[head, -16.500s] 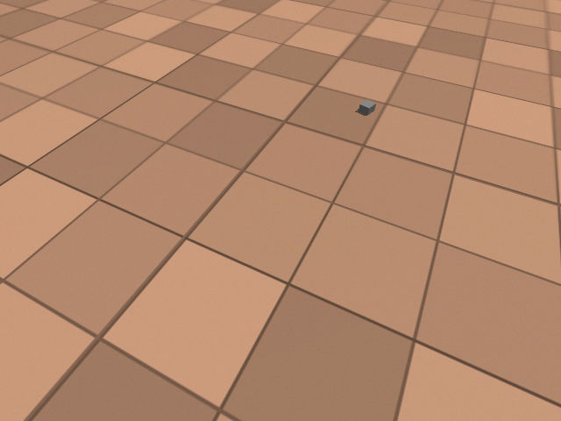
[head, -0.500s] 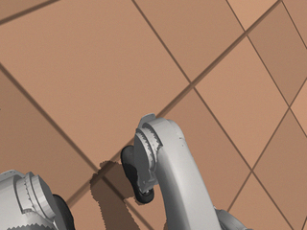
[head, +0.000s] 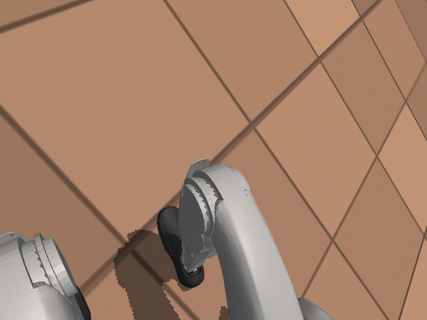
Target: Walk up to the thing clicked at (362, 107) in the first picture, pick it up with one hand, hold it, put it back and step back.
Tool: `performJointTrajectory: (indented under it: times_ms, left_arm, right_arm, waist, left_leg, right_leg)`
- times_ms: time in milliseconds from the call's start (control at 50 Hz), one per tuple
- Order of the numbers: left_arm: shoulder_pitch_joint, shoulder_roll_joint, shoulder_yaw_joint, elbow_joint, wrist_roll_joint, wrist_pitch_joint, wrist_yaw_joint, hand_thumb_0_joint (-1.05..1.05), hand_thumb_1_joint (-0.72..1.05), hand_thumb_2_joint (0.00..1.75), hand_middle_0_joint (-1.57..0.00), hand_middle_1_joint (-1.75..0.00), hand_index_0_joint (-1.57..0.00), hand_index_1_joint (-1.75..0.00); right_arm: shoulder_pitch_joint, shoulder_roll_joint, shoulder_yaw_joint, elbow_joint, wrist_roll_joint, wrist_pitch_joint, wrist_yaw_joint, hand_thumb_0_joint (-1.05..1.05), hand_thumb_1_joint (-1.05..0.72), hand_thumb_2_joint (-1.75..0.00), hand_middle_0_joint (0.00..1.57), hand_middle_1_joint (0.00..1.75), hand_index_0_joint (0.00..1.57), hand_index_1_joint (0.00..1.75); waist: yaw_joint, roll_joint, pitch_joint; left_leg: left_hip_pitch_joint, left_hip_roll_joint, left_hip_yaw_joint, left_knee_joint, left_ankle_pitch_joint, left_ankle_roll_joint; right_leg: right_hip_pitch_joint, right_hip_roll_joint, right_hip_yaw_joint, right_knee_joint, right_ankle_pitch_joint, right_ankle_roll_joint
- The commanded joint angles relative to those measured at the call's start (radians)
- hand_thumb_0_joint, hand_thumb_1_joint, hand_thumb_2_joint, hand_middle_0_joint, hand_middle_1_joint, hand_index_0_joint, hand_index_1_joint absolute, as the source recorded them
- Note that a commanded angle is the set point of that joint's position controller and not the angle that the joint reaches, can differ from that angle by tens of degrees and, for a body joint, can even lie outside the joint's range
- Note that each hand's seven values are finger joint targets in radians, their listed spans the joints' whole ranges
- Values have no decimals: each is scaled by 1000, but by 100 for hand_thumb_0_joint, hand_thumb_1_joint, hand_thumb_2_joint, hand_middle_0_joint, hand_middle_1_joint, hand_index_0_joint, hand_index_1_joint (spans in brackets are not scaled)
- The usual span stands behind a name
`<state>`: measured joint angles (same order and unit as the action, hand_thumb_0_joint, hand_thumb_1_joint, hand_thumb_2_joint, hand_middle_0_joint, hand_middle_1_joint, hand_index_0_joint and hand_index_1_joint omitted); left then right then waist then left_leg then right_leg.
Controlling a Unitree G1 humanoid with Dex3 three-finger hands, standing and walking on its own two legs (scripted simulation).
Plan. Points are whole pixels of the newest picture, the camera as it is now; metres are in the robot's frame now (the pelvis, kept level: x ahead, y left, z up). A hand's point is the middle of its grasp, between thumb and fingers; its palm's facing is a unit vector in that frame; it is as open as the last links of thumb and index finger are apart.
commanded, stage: rest palm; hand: left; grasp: from above
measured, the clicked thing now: out of the picture +0.49 +0.25 -0.28
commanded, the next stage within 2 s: close in 0.44 s
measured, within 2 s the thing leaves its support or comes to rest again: neither
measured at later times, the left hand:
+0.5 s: hand out of the picture +0.48 +0.26 -0.26, palm faces -0.46 -0.13 -0.88, open 12.9 cm
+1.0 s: hand out of the picture +0.48 +0.26 -0.25, palm faces -0.42 -0.11 -0.90, open 11.6 cm
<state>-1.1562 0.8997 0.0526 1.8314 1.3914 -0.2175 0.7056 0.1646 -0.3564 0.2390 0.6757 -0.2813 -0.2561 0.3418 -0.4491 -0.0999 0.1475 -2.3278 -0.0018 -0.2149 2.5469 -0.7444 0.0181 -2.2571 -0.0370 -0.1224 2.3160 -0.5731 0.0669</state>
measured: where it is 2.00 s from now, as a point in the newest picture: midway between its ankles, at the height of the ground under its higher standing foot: (138, 297)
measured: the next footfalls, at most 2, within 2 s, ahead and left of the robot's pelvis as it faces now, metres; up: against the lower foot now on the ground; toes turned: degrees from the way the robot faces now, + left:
none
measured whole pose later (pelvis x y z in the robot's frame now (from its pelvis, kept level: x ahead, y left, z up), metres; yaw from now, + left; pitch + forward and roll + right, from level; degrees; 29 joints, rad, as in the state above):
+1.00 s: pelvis -0.01 +0.00 +0.01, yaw -1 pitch +28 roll -15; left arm -1.20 0.98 0.07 1.85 1.31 -0.13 0.70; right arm 0.17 -0.40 0.30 0.61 -0.27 -0.30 0.33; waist -0.49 -0.13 0.22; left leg -2.33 0.00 -0.22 2.52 -0.72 0.03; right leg -2.24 -0.03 -0.13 2.27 -0.54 0.08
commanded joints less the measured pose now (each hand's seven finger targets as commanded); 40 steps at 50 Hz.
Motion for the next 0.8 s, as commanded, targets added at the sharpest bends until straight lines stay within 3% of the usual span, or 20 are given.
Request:
performJointTrajectory:
  times_ms: [0,40,60,80,100,180,200,240,320,340,360,380,400,420,500,540,600,700,740,780]
  left_arm:
    - [-328,133,11,-96,-7,53,89,0,-26,84,-26,-86,-27,-84]
    - [-326,143,18,-93,-23,85,99,0,-30,83,-24,-84,-25,-83]
    - [-330,142,40,-72,-31,100,95,0,-32,82,-22,-84,-23,-82]
    - [-331,147,34,-74,-47,112,90,0,-34,82,-20,-85,-22,-83]
    - [-335,157,56,-59,-55,118,83,0,-36,83,-20,-86,-21,-84]
    - [-319,192,72,-71,-89,137,39,0,-39,86,-20,-85,-20,-86]
    - [-325,194,75,-82,-93,136,25,0,-40,87,-20,-87,-19,-87]
    - [-331,221,80,-113,-106,123,6,0,-39,86,-22,-87,-21,-87]
    - [-303,207,52,-152,-122,95,-28,0,-35,83,-24,-85,-24,-85]
    - [-322,236,70,-211,-124,84,-28,0,-34,83,-25,-85,-25,-85]
    - [-279,212,50,-152,-125,81,-32,0,-33,83,-27,-85,-27,-85]
    - [-293,202,55,-189,-129,71,-36,0,-31,83,-28,-85,-28,-85]
    - [-275,199,46,-184,-126,65,-38,0,-30,83,-28,-86,-28,-85]
    - [-260,175,25,-143,-131,62,-41,0,-29,83,-29,-84,-29,-84]
    - [-267,211,39,-158,-127,35,-37,0,-23,81,-31,-85,-32,-84]
    - [-257,196,17,-119,-123,28,-36,0,-16,81,-35,-83,-37,-82]
    - [-272,217,18,-95,-102,16,-17,0,-14,72,-35,-78,-38,-75]
    - [-311,237,8,-113,-74,24,15,0,-8,67,-38,-74,-41,-71]
    - [-312,207,-5,-113,-69,37,22,0,-7,67,-40,-71,-42,-68]
    - [-329,242,9,-108,-63,49,37,0,-6,64,-40,-70,-43,-67]
  right_arm:
    - [182,-358,-102,8,4,-19,7,0,-90,-90,20,30,20,30]
    - [165,-360,-101,4,8,-31,13,0,-90,-90,20,30,20,30]
    - [191,-366,-101,-14,6,-32,21,0,-90,-90,20,30,20,30]
    - [172,-370,-104,-4,12,-37,21,0,-90,-90,20,30,20,30]
    - [197,-374,-100,-18,12,-40,28,0,-90,-90,20,30,20,30]
    - [192,-374,-88,-35,26,-47,32,0,-90,-90,20,30,20,30]
    - [209,-368,-86,-42,27,-47,33,0,-90,-90,20,30,20,30]
    - [217,-368,-87,-30,34,-46,28,0,-91,-91,20,30,20,30]
    - [229,-352,-74,-30,35,-41,22,0,-91,-91,20,30,20,30]
    - [247,-358,-83,-24,36,-36,20,0,-91,-91,20,30,20,30]
    - [240,-348,-73,-17,37,-32,18,0,-91,-91,20,30,20,30]
    - [258,-348,-75,-22,34,-32,20,0,-91,-91,20,30,20,30]
    - [255,-354,-76,-11,34,-28,16,0,-91,-91,20,30,20,30]
    - [246,-345,-68,-10,33,-27,15,0,-91,-91,20,30,20,30]
    - [276,-349,-59,-2,33,-19,8,0,-91,-91,20,30,20,30]
    - [261,-348,-47,-9,28,-20,5,0,-90,-90,20,30,20,30]
    - [249,-359,-48,-10,28,-17,-7,0,-89,-90,20,30,20,30]
    - [209,-367,-39,-29,22,-20,-21,0,-89,-90,20,30,20,30]
    - [202,-375,-41,-40,17,-31,-18,0,-89,-90,20,30,20,30]
    - [212,-380,-44,-33,19,-29,-23,0,-89,-90,20,30,20,30]
  waist:
    - [-97,545,-540]
    - [-98,509,-530]
    - [-112,507,-538]
    - [-103,504,-536]
    - [-115,510,-535]
    - [-100,500,-567]
    - [-106,502,-588]
    - [-90,536,-633]
    - [-94,544,-657]
    - [-79,575,-710]
    - [-86,548,-672]
    - [-94,541,-666]
    - [-83,551,-673]
    - [-93,515,-638]
    - [-88,500,-634]
    - [-95,459,-592]
    - [-99,470,-572]
    - [-107,480,-549]
    - [-123,484,-523]
    - [-120,511,-541]
  left_leg:
    - [483,12,68,-325,224,-32]
    - [444,13,66,-323,196,-27]
    - [461,15,63,-322,216,-27]
    - [446,14,65,-321,188,-27]
    - [449,16,59,-323,202,-25]
    - [448,12,59,-313,212,-17]
    - [462,8,63,-306,226,-13]
    - [494,11,61,-316,229,-16]
    - [498,9,76,-293,264,-12]
    - [524,12,71,-300,297,-18]
    - [497,11,81,-288,285,-15]
    - [490,10,79,-285,304,-14]
    - [495,10,83,-285,312,-17]
    - [455,10,88,-274,295,-14]
    - [447,8,88,-284,303,-9]
    - [424,9,85,-287,258,-5]
    - [422,9,71,-312,204,-8]
    - [449,15,62,-327,177,-14]
    - [459,16,53,-324,178,-17]
    - [468,20,52,-339,171,-21]
  right_leg:
    - [294,52,-135,-153,194,-79]
    - [308,47,-128,-165,175,-76]
    - [304,47,-129,-161,192,-74]
    - [304,45,-126,-164,171,-73]
    - [308,42,-129,-160,181,-72]
    - [353,38,-123,-157,189,-70]
    - [368,41,-123,-157,199,-70]
    - [384,43,-125,-160,198,-74]
    - [435,50,-125,-161,233,-75]
    - [447,53,-128,-160,252,-78]
    - [461,56,-126,-162,254,-77]
    - [454,54,-131,-164,263,-76]
    - [456,58,-132,-169,266,-79]
    - [462,60,-132,-169,260,-78]
    - [473,63,-133,-183,260,-77]
    - [458,67,-136,-190,230,-73]
    - [423,67,-142,-195,182,-77]
    - [403,66,-139,-200,166,-76]
    - [366,56,-143,-187,169,-71]
    - [373,60,-140,-198,163,-75]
